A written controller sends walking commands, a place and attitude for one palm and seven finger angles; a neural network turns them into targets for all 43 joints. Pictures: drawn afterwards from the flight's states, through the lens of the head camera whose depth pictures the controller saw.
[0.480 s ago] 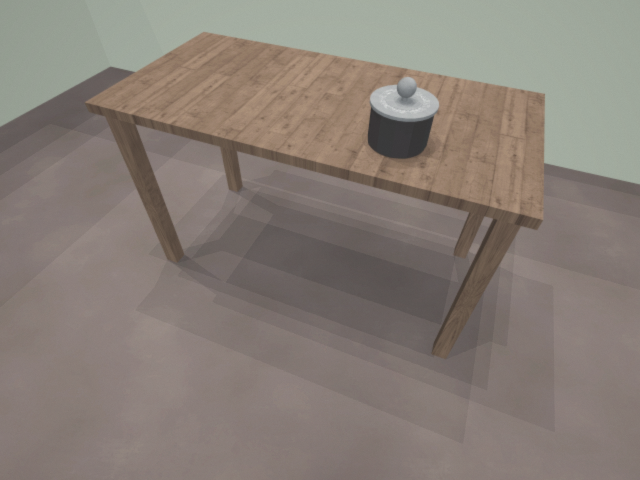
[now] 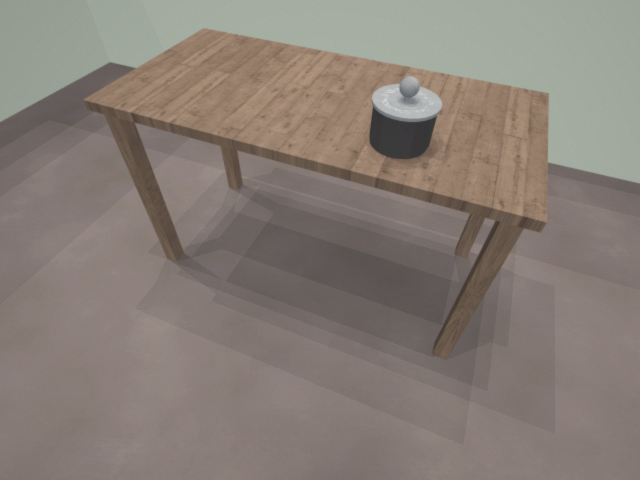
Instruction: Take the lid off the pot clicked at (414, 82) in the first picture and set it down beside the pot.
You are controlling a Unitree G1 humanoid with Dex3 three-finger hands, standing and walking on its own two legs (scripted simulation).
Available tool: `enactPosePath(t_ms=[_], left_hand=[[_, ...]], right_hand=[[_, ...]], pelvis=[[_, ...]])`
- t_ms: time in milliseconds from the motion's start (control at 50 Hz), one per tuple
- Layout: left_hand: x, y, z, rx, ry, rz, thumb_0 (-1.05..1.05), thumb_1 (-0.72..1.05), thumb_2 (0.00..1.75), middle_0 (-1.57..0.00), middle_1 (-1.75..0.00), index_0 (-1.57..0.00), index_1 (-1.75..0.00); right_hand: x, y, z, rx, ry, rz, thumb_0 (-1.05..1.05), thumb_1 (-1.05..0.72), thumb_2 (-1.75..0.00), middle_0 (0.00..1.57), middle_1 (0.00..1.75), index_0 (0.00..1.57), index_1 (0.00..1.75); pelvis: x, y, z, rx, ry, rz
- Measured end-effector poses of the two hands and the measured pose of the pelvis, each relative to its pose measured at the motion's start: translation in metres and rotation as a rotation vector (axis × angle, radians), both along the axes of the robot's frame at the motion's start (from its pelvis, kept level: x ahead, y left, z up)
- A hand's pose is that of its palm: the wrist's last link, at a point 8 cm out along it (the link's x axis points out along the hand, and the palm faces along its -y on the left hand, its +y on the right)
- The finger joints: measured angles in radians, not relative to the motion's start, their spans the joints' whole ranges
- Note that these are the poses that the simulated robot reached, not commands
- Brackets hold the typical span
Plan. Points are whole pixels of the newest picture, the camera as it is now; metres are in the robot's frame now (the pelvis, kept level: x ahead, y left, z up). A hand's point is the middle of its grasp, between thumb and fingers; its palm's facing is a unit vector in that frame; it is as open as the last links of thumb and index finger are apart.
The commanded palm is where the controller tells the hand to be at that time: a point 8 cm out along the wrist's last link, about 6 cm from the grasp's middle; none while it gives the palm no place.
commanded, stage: look at it before walking up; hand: left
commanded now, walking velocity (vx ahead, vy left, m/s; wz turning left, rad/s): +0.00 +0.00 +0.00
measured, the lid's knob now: (409, 86) +0.89 -0.15 +0.07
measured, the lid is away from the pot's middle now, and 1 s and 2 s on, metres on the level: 0.00 0.00 0.00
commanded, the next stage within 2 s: turn to face it in 0.16 s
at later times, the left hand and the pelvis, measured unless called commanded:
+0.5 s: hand out of the picture +0.05 +0.20 -0.17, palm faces -0.05 -0.96 -0.26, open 7.4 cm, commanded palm none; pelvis +0.01 +0.00 -0.01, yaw -4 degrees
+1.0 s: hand out of the picture +0.08 +0.20 -0.19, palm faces -0.17 -0.96 -0.22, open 7.4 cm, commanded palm none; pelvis -0.01 +0.01 -0.01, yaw -13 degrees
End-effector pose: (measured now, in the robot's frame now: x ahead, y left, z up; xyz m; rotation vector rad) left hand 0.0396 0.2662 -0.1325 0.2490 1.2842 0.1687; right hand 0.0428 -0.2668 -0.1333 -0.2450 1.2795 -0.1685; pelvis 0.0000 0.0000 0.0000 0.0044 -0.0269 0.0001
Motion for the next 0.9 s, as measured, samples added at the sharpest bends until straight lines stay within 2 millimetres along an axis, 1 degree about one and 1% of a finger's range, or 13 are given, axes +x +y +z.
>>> enactPosePath(t_ms=[260, 400, 480, 580, 660, 720, 800, 900], left_hand=[[0.006, -0.001, 0.002, 0.006, 0.005, 0.005, 0.00, 0.90, 0.90, -0.20, -0.30, -0.20, -0.30], [0.009, -0.005, -0.001, 0.002, 0.016, 0.002, 0.00, 0.90, 0.90, -0.20, -0.30, -0.20, -0.30], [0.010, -0.013, -0.006, -0.013, 0.039, -0.019, 0.00, 0.91, 0.90, -0.20, -0.30, -0.20, -0.29], [0.014, -0.025, -0.012, -0.030, 0.048, -0.053, 0.00, 0.91, 0.90, -0.20, -0.30, -0.20, -0.29], [0.020, -0.035, -0.014, -0.030, 0.036, -0.077, 0.00, 0.91, 0.90, -0.20, -0.30, -0.20, -0.29], [0.023, -0.043, -0.014, -0.026, 0.021, -0.091, 0.00, 0.91, 0.90, -0.20, -0.30, -0.20, -0.29], [0.022, -0.046, -0.010, -0.029, 0.011, -0.090, 0.00, 0.90, 0.90, -0.20, -0.30, -0.20, -0.30], [0.024, -0.038, -0.010, -0.041, 0.024, -0.119, 0.00, 0.90, 0.90, -0.20, -0.30, -0.20, -0.30]], right_hand=[[0.010, 0.000, -0.001, 0.006, -0.004, 0.002, 0.01, -0.91, -0.90, 0.21, 0.30, 0.20, 0.30], [0.011, 0.001, -0.003, 0.004, -0.014, -0.020, 0.01, -0.91, -0.90, 0.20, 0.30, 0.20, 0.30], [0.003, 0.005, -0.007, 0.017, -0.026, -0.065, 0.00, -0.91, -0.90, 0.20, 0.30, 0.20, 0.30], [-0.015, 0.008, -0.016, 0.037, -0.021, -0.124, 0.00, -0.91, -0.90, 0.20, 0.30, 0.20, 0.30], [-0.031, 0.004, -0.025, 0.053, -0.001, -0.161, 0.00, -0.91, -0.90, 0.21, 0.30, 0.20, 0.30], [-0.040, -0.002, -0.030, 0.058, 0.014, -0.183, 0.01, -0.91, -0.90, 0.21, 0.30, 0.20, 0.30], [-0.042, -0.005, -0.025, 0.041, 0.018, -0.196, 0.01, -0.91, -0.90, 0.20, 0.30, 0.20, 0.30], [-0.036, 0.002, -0.009, 0.017, -0.054, -0.227, 0.01, -0.91, -0.90, 0.20, 0.30, 0.20, 0.30]], pelvis=[[0.007, -0.002, 0.001, 0.001, 0.003, 0.000], [0.009, -0.003, -0.001, 0.002, 0.006, -0.030], [0.007, -0.004, -0.005, 0.005, 0.007, -0.067], [0.002, -0.008, -0.011, 0.014, 0.009, -0.107], [-0.001, -0.015, -0.015, 0.020, 0.011, -0.127], [-0.004, -0.019, -0.019, 0.016, 0.019, -0.134], [-0.008, -0.015, -0.014, 0.017, 0.031, -0.154], [-0.012, -0.004, -0.008, 0.023, 0.043, -0.200]])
